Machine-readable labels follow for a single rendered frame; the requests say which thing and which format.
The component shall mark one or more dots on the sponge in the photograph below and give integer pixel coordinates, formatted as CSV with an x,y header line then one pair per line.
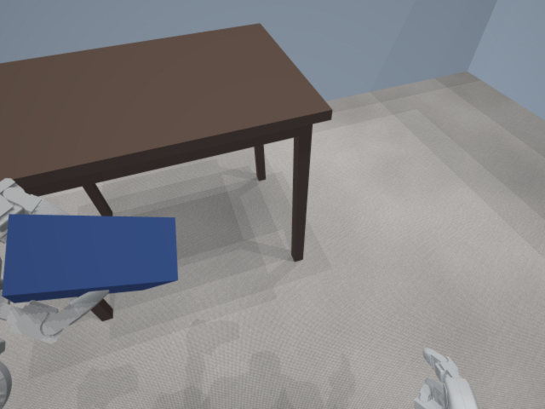
x,y
54,256

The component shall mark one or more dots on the table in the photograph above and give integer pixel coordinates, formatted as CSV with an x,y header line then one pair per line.
x,y
76,119

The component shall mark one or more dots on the right robot hand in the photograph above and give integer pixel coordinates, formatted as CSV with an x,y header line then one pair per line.
x,y
456,392

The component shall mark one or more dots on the left robot hand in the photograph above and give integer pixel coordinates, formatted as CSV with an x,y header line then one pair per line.
x,y
37,320

